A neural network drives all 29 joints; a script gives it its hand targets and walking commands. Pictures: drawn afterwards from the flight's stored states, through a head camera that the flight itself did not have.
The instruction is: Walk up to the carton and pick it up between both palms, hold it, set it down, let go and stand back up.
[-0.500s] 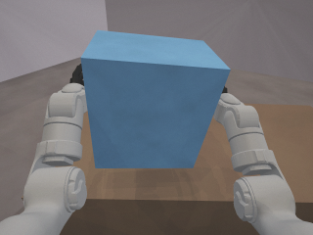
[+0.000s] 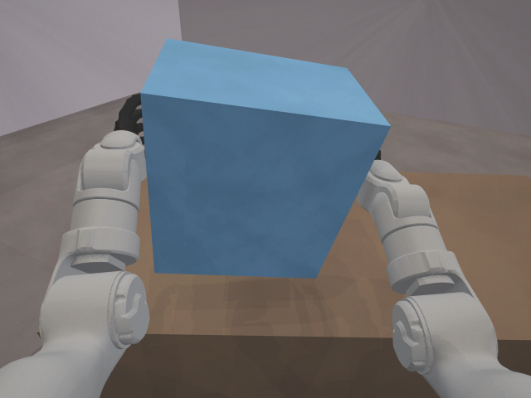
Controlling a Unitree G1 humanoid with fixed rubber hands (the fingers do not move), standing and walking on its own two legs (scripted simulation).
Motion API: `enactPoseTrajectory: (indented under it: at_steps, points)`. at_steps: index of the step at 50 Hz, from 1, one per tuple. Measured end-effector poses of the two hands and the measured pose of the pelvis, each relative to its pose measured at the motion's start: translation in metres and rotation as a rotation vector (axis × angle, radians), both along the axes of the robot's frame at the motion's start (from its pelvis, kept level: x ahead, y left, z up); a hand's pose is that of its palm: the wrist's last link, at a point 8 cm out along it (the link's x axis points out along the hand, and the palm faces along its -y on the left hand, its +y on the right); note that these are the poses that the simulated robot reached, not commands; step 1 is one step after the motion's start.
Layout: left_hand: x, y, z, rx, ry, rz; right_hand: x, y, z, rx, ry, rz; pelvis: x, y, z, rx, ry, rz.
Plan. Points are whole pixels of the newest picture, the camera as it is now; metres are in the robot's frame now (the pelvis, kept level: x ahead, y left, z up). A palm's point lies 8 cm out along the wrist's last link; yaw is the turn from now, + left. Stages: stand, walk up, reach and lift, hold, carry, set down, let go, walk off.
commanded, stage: set down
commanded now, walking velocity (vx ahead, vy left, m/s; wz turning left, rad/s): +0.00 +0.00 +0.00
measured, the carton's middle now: (249, 171) +0.37 +0.04 +0.25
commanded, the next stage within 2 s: none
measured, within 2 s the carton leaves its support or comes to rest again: neither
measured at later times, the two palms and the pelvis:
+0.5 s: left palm (137, 173) +0.39 +0.22 +0.22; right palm (350, 177) +0.42 -0.13 +0.22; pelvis +0.01 +0.00 +0.00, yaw +0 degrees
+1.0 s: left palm (140, 190) +0.39 +0.22 +0.19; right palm (346, 188) +0.42 -0.13 +0.19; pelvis +0.01 +0.00 +0.00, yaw +0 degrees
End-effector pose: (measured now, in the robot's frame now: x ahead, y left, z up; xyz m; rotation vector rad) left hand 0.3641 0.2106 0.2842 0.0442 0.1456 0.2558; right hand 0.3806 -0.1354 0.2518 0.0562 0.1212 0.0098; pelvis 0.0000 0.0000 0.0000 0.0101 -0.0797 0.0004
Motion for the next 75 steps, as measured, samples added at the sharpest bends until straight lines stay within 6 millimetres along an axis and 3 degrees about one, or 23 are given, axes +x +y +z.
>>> enactPoseTrajectory:
  at_steps: [7, 14, 32, 54, 75]
  points:
    - [0.010, 0.004, -0.029, 0.009, 0.026, -0.001, 0.011, 0.004, -0.026, 0.014, 0.022, 0.001, -0.002, 0.000, 0.000, 0.000, -0.018, 0.000]
    - [0.021, 0.005, -0.055, -0.004, 0.032, 0.003, 0.024, 0.004, -0.035, 0.014, 0.027, -0.002, 0.003, -0.001, 0.001, 0.001, -0.008, 0.001]
    - [0.026, 0.011, -0.075, -0.033, 0.034, 0.035, 0.039, 0.011, -0.039, 0.014, 0.027, 0.021, 0.014, 0.004, 0.002, -0.005, 0.007, 0.002]
    - [0.026, 0.008, -0.097, -0.039, 0.074, 0.061, 0.044, 0.008, -0.065, 0.024, 0.065, 0.041, 0.015, 0.002, 0.002, -0.004, 0.012, 0.002]
    - [0.036, 0.002, -0.132, -0.046, 0.122, 0.069, 0.057, 0.003, -0.094, 0.034, 0.111, 0.044, 0.026, 0.000, 0.003, -0.002, 0.041, 0.003]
